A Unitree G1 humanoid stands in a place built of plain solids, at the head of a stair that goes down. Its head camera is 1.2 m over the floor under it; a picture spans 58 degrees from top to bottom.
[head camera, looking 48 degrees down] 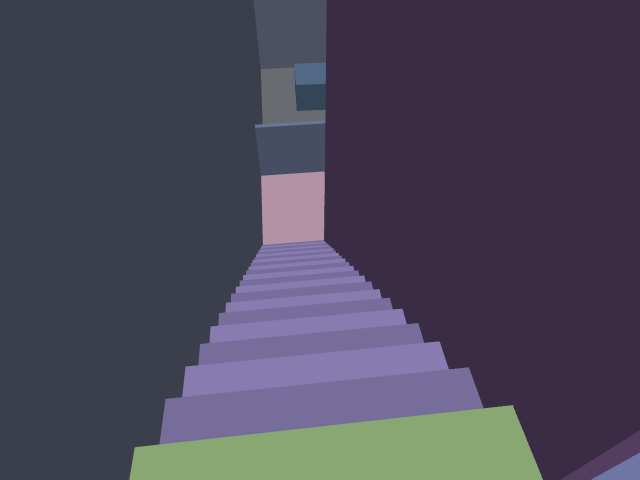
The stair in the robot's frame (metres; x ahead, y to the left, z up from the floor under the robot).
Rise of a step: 0.20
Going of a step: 0.21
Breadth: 1.02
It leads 6 degrees to the left of straight ahead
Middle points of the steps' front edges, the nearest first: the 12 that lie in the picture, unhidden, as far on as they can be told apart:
0.41 -0.03 0.00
0.62 0.00 -0.19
0.82 0.02 -0.39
1.03 0.04 -0.59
1.23 0.06 -0.78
1.44 0.09 -0.98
1.65 0.11 -1.17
1.85 0.13 -1.37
2.06 0.15 -1.57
2.26 0.17 -1.76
2.47 0.20 -1.96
2.67 0.22 -2.15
